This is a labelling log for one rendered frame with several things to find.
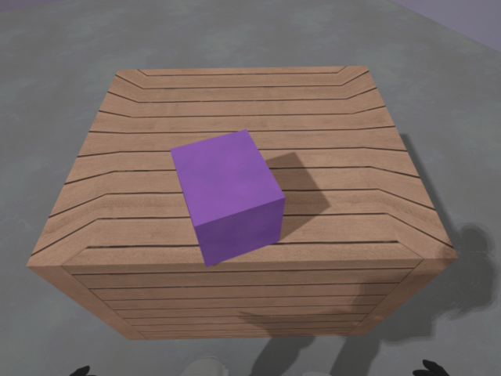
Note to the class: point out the right robot hand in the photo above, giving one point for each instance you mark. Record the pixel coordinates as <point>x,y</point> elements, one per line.
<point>434,370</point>

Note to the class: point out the robot left thigh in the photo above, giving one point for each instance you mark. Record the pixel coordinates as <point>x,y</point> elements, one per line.
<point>205,367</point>

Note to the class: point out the carton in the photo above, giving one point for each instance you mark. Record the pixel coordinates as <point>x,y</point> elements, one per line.
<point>235,203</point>

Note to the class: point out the pedestal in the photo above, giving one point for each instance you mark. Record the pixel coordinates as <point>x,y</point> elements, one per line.
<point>359,236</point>

